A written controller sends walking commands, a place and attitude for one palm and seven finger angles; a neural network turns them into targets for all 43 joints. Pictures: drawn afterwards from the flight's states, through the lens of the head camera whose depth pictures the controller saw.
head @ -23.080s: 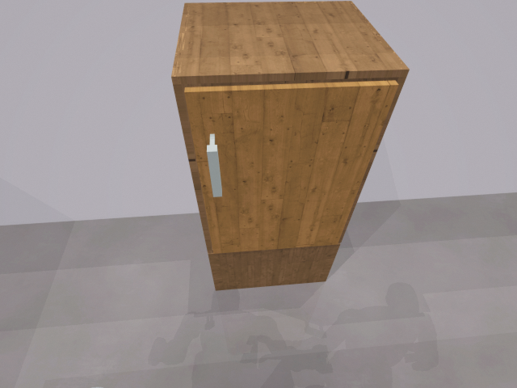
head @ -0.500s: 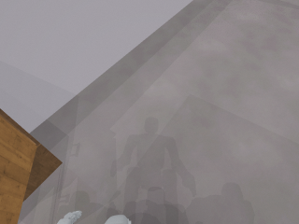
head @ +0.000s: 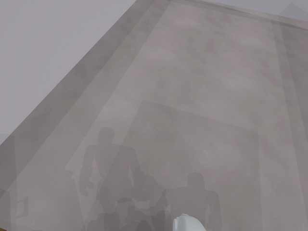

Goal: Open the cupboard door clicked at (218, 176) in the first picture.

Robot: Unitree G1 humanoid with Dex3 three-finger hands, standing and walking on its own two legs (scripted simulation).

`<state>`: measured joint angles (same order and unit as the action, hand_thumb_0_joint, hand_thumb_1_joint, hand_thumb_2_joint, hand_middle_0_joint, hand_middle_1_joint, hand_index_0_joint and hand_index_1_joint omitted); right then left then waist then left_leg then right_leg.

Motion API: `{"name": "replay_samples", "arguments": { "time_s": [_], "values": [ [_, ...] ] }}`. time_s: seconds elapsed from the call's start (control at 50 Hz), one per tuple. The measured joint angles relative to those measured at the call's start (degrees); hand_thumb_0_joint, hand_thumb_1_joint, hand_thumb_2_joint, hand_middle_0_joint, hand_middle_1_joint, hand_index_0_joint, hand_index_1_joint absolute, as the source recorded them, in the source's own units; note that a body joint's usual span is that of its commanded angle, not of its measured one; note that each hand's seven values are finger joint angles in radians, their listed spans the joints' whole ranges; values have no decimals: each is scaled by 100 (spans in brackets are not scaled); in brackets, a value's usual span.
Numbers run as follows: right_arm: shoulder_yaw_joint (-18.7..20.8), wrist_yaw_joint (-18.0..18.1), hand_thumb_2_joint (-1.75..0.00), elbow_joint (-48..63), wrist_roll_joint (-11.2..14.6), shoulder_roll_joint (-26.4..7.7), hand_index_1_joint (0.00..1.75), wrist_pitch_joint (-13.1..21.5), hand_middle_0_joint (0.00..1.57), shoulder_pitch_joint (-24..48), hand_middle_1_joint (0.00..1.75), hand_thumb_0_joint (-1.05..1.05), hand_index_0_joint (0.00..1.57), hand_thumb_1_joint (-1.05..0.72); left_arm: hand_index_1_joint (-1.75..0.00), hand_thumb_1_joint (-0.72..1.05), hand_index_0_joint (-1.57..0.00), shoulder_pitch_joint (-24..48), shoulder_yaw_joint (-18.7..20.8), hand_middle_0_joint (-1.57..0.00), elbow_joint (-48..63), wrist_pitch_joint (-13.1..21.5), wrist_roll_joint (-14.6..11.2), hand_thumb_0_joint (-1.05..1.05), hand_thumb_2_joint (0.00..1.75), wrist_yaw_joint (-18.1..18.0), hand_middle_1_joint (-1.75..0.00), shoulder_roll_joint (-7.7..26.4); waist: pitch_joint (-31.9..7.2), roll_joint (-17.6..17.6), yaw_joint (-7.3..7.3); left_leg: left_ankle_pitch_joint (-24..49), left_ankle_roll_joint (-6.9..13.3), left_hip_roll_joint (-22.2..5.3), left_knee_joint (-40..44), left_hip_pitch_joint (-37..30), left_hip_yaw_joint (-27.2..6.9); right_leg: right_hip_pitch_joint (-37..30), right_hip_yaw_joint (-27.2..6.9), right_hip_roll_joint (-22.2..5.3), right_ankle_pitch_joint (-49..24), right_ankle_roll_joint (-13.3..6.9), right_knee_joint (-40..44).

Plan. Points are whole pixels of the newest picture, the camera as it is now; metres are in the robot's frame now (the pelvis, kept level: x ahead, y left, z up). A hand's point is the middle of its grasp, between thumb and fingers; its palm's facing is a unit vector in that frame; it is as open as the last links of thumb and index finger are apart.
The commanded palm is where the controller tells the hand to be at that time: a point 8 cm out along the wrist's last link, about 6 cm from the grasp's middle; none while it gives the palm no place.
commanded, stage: walk to a spot facing it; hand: left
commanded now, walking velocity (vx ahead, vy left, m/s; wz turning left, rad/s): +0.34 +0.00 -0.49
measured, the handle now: out of the picture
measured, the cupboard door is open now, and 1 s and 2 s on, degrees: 43 43 43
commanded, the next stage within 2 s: turn to face it in 0.72 s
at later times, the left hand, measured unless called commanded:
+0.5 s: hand (128, 174) +0.31 +0.10 -0.17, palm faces -0.13 -0.97 -0.21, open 7.1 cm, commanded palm none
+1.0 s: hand (145, 122) +0.53 +0.07 -0.17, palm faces -0.22 -0.95 -0.21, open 7.3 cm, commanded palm none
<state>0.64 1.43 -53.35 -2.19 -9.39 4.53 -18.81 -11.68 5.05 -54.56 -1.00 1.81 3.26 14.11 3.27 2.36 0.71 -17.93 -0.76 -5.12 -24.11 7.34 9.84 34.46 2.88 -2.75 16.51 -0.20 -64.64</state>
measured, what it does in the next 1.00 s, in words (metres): walks ahead: right foot, then left foot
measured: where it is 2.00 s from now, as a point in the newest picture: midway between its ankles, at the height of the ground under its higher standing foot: (177, 178)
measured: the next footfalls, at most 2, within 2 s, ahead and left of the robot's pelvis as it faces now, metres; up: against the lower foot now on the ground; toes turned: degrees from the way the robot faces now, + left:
right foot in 0.22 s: +0.22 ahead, -0.14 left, +0.00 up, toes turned -14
left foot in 0.70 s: +0.48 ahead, +0.02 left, +0.00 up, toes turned -5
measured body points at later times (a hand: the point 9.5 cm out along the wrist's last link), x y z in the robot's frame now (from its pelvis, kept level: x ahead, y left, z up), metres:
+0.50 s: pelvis +0.22 -0.08 +0.00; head +0.24 -0.08 +0.45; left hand +0.31 +0.15 -0.15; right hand +0.21 -0.31 -0.15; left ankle +0.32 +0.07 -0.69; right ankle +0.18 -0.13 -0.74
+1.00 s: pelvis +0.43 -0.10 -0.01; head +0.45 -0.11 +0.44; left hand +0.54 +0.12 -0.16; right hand +0.37 -0.34 -0.16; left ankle +0.44 +0.02 -0.74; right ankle +0.47 -0.25 -0.73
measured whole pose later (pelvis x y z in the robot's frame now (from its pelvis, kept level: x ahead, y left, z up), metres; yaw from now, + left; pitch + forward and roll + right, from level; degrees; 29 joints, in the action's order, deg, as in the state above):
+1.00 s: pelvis +0.43 -0.10 -0.01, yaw -14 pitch -1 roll +1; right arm 2.4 1.2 -61.0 -1.5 -10.4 2.1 -17.7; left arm -12.1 3.1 -58.7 1.5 1.5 0.3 10.9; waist 2.5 0.7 -0.8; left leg -16.8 -0.5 -3.9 -28.8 10.9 8.5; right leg 23.6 5.1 -5.2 12.1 1.2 -37.5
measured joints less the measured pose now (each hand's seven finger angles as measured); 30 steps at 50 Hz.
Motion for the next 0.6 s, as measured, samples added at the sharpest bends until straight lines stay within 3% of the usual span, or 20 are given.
{"name": "replay_samples", "arguments": {
  "time_s": [0.1, 0.18, 0.22, 0.28, 0.32, 0.4, 0.44, 0.6],
  "values": [
    [30, -11, -90, -400, -15, -23, 30, -91, 20, -544, 29, 0, 20, -91, -29, 91, -19, 664, -75, -19, 185, -26, -17, 1, 90, 33, -30, -34, 168, -130, -244, -278, -160, -115, 264, -647, 413, 55, 263, -127, -451, -81, 1609],
    [49, -29, -90, -705, -7, -87, 30, -189, 20, -952, 29, 0, 20, -91, -29, 91, -19, 1103, -130, -19, 317, 53, -31, 1, 90, 14, -30, -38, 284, -251, -439, -771, -386, -308, -72, -991, 624, -429, 485, 93, -319, -346, 2498],
    [39, -69, -90, -865, 66, -56, 30, -271, 20, -1146, 29, 0, 20, -91, -29, 91, -19, 1172, -155, -19, 412, 242, -32, 1, 90, -17, -30, -1, 268, -169, -426, -970, -349, -461, -1301, -668, 547, -853, 516, 144, -508, -543, 2838],
    [109, -90, -90, -981, 144, -91, 30, -450, 20, -811, 29, 1, 20, -91, -29, 91, -19, 1096, -177, -20, 416, 397, -128, 1, 90, -162, -30, -81, 431, -228, -446, -980, -178, -376, -4149, 637, -387, -1016, 507, 274, -183, -557, 2469],
    [164, -91, -90, -902, 109, -103, 29, -473, 20, -486, 29, 1, 20, -91, -29, 91, -19, 888, -216, -20, 307, 366, -141, 0, 90, -234, -30, -156, 416, -246, -477, -568, -145, -359, -4734, 1362, -613, -1331, 473, 384, -150, -522, 2790],
    [213, -125, -90, -554, 41, -41, 29, -412, 20, 50, 29, 1, 20, -91, -29, 92, -20, 358, -213, -20, -35, 327, -124, 0, 90, -305, -30, -353, 181, -224, -462, 30, -172, -412, -4025, 2260, -686, -1905, 342, 563, -316, -560, 3624],
    [221, -152, -90, -426, 30, 17, 29, -374, 19, 235, 29, 1, 20, -91, -30, 95, -20, 145, -104, -20, -134, 392, -141, -1, 90, -360, -30, -334, 62, -230, -373, 280, -191, -405, -3551, 2493, -713, -2169, 302, 645, -348, -573, 3965],
    [225, -263, -90, -281, 58, 34, 29, -307, 19, 977, 29, 0, 20, -92, -30, 94, -20, -685, -201, -20, -605, 519, -110, 0, 90, -312, -30, -339, -105, -251, 47, 635, -129, -155, -1831, 2362, -608, -3119, 120, 755, 42, -465, 4519]
  ]
}}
